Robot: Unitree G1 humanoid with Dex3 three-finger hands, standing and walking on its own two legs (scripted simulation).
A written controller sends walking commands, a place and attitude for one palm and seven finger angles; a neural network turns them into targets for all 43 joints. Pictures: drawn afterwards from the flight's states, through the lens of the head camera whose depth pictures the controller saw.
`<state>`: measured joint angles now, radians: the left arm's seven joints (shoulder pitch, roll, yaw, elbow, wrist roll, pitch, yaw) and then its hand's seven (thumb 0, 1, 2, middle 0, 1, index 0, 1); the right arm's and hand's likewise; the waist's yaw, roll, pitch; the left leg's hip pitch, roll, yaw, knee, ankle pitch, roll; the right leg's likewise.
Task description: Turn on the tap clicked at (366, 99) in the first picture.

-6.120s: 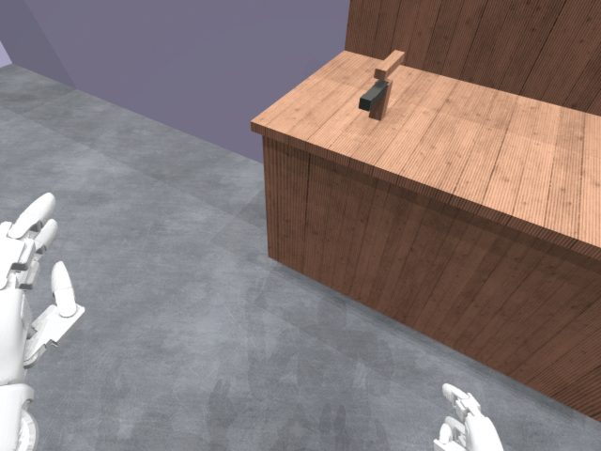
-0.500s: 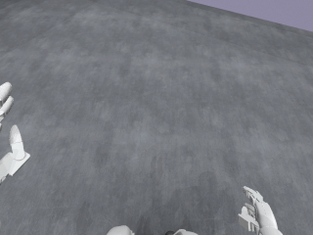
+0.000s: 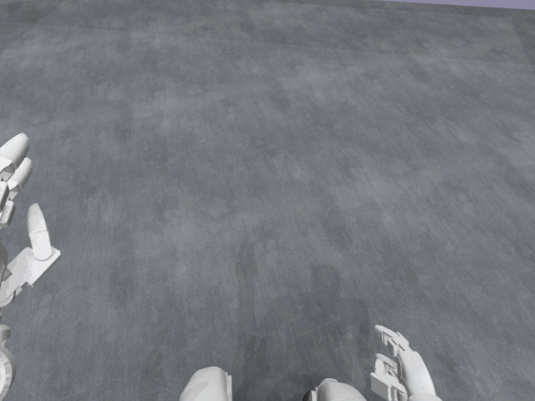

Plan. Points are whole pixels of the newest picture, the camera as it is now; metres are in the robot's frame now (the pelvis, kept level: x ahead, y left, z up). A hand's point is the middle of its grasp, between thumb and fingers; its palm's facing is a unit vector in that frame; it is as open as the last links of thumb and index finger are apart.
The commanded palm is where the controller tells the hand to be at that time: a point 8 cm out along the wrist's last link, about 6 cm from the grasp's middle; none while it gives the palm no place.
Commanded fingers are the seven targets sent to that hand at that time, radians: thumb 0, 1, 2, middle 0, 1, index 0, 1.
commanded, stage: turn to face it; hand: left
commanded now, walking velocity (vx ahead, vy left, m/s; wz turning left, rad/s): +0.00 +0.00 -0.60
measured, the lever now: out of the picture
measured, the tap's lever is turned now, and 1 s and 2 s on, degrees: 0 0 0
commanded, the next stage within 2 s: none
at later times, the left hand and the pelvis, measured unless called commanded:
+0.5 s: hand (131, 276) +0.21 +0.14 +0.19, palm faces +0.14 -0.88 -0.45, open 7.4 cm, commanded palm +0.17 +0.20 +0.20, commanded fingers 0.00 0.90 0.90 -0.20 -0.30 -0.20 -0.30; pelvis -0.07 -0.02 +0.01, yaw -18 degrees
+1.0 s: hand (208, 324) +0.17 +0.06 +0.19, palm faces -0.11 -0.90 -0.42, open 7.4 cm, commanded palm +0.15 +0.12 +0.20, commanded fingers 0.00 0.90 0.90 -0.20 -0.30 -0.20 -0.30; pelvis -0.14 -0.03 +0.01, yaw -34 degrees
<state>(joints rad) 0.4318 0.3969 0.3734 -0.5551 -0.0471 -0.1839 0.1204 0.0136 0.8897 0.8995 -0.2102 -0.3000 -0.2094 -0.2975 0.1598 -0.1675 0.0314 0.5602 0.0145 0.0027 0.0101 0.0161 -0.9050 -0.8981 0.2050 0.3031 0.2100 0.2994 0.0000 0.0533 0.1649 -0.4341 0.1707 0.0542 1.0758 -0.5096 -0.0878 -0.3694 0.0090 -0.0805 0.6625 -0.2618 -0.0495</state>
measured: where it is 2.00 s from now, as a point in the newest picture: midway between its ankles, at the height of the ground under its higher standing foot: outside the picture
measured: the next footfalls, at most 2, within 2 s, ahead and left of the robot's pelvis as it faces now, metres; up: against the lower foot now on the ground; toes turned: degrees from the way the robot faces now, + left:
left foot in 0.22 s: +0.04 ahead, +0.14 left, +0.00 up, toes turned -1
right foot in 0.52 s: -0.05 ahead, -0.15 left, +0.00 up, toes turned -25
